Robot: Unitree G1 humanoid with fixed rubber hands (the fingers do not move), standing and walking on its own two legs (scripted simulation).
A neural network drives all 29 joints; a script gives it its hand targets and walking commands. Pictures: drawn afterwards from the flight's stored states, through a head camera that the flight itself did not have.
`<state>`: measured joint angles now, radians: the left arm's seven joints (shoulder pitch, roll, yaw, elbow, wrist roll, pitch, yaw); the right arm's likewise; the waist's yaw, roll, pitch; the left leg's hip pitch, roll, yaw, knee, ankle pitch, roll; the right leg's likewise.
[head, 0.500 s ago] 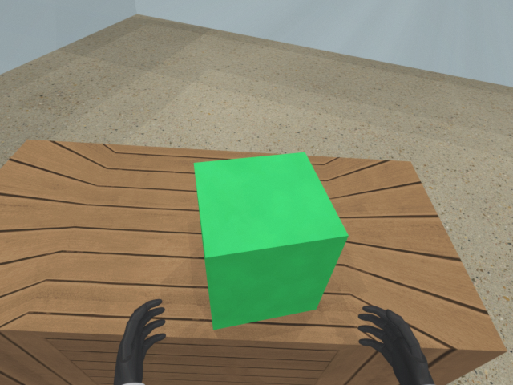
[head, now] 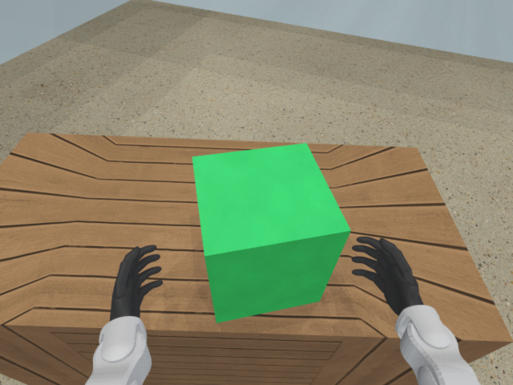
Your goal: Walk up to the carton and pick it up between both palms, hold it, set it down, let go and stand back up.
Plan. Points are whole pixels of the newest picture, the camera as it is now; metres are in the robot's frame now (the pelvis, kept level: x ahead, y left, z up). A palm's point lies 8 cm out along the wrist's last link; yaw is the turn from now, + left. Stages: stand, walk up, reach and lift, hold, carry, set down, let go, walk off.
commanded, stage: reach and lift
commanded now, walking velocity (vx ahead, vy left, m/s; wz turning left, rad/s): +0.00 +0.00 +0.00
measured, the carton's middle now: (260, 234) +0.40 +0.03 -0.02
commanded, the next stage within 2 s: none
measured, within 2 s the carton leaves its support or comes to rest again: neither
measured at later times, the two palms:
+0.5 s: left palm (126, 255) +0.28 +0.22 +0.08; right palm (394, 230) +0.35 -0.17 +0.09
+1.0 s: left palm (115, 206) +0.33 +0.24 +0.13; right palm (375, 169) +0.42 -0.14 +0.14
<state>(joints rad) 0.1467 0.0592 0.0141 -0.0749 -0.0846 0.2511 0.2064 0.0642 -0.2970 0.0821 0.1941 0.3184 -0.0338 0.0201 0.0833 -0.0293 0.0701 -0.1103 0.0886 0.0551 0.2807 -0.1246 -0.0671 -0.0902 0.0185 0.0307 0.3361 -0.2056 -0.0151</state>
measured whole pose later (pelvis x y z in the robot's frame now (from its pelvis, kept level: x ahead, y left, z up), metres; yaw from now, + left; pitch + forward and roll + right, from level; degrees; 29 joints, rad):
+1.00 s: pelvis -0.01 +0.00 +0.00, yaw +0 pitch +5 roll +0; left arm -0.48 0.15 0.18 0.00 -0.14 0.72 0.18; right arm -0.72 -0.41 0.12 0.56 0.46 0.31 -0.03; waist 0.11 -0.03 0.00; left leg -0.30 0.11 0.04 0.33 -0.11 -0.07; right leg -0.26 0.04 0.02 0.37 -0.18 -0.02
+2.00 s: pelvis -0.02 +0.00 -0.02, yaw -1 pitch +17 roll -2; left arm -0.61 0.01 0.15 0.96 -0.06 -0.20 0.20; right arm -0.84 -0.25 0.10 1.25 0.29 -0.25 0.00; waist 0.16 -0.02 -0.18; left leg -0.67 0.12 0.02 0.56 -0.19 -0.07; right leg -0.61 0.05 0.02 0.54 -0.23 -0.01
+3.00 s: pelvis +0.01 +0.00 +0.00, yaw +0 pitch +14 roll -1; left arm -0.57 -0.13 0.48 0.90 0.30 -0.29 0.13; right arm -0.77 -0.05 -0.37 1.21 -0.29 -0.35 -0.04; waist 0.12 -0.03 -0.11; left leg -0.46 0.11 0.04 0.34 -0.12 -0.07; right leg -0.40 0.04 0.02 0.31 -0.16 -0.02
